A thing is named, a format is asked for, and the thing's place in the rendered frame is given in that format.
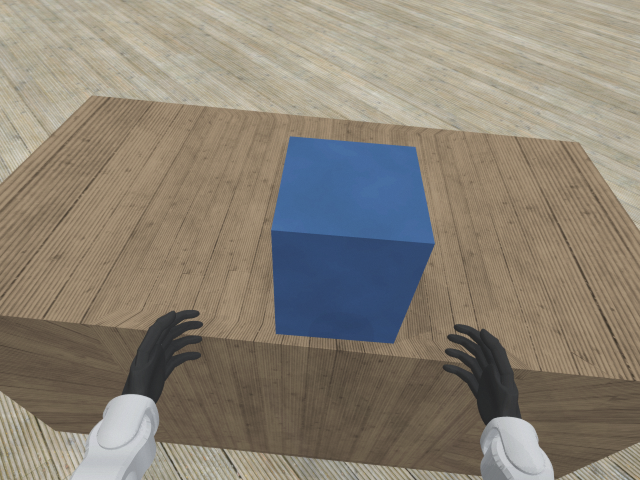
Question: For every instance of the left robot forearm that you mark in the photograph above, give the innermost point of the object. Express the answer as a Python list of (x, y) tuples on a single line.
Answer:
[(121, 446)]

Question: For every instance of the right robot forearm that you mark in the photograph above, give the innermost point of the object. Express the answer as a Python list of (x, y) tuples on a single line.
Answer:
[(511, 452)]

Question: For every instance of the carton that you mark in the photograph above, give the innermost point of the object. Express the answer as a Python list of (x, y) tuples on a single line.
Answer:
[(351, 237)]

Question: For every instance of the pedestal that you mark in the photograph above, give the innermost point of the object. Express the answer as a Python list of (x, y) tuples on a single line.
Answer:
[(132, 209)]

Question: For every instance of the robot right hand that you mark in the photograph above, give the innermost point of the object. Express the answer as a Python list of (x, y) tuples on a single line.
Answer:
[(492, 381)]

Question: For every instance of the robot left hand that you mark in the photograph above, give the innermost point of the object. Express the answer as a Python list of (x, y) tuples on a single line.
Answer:
[(154, 360)]

